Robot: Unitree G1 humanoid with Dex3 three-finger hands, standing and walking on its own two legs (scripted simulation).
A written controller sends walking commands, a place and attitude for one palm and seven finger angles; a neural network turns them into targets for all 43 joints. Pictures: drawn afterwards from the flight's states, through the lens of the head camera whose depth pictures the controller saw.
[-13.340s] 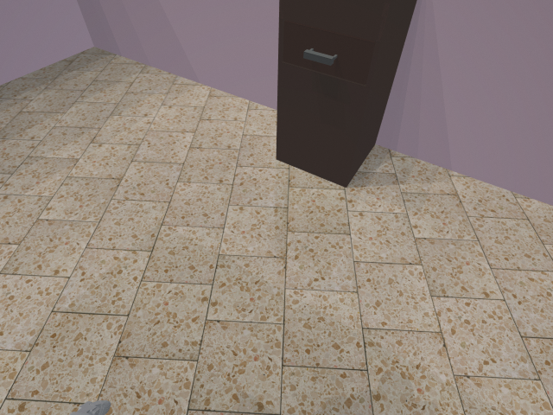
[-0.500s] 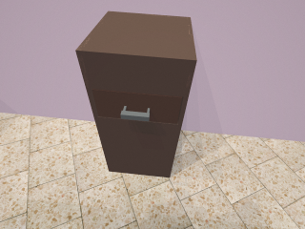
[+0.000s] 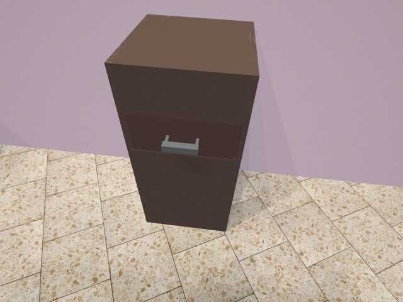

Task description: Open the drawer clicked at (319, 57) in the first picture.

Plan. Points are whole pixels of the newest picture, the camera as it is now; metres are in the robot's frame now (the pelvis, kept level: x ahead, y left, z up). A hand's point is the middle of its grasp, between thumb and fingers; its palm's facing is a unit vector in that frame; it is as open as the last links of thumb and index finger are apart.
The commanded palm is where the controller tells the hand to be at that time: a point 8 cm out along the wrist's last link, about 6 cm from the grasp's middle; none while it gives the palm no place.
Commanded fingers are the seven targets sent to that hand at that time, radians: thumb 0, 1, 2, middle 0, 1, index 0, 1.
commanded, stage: come to a stop and stand still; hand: left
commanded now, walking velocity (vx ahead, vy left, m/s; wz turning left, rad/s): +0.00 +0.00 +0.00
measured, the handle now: (181, 143) +0.64 +0.10 -0.11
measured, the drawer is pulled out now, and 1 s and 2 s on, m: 0.00 0.00 0.00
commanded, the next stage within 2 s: look again from close up in 0.04 s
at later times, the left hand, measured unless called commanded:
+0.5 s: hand out of the picture -0.09 +0.16 -0.18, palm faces +0.11 -0.98 -0.16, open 7.4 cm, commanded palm none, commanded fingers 0.00 0.90 0.90 -0.20 -0.30 -0.20 -0.30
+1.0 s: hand (99, 287) +0.15 +0.19 +0.00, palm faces +0.12 -0.45 -0.89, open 7.9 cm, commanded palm +0.07 +0.22 -0.03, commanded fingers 0.00 0.53 0.74 -0.23 -0.54 -0.23 -0.54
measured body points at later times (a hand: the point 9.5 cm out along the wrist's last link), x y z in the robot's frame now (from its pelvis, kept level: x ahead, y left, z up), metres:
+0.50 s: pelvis -0.03 +0.01 +0.00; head -0.04 +0.01 +0.45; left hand -0.09 +0.21 -0.16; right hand -0.02 -0.21 -0.16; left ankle +0.09 +0.07 -0.73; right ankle +0.04 -0.13 -0.72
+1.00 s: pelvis -0.10 +0.03 -0.03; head -0.13 +0.01 +0.42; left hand +0.14 +0.21 +0.05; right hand +0.07 -0.19 -0.10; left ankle -0.09 +0.11 -0.74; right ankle +0.01 -0.11 -0.73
